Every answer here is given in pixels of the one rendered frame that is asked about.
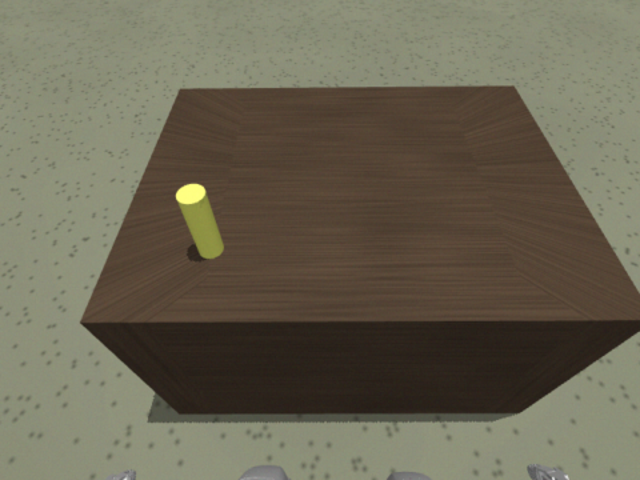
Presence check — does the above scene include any can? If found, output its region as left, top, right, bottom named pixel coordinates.
left=176, top=184, right=224, bottom=259

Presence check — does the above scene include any right robot hand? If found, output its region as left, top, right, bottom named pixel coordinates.
left=527, top=464, right=569, bottom=480

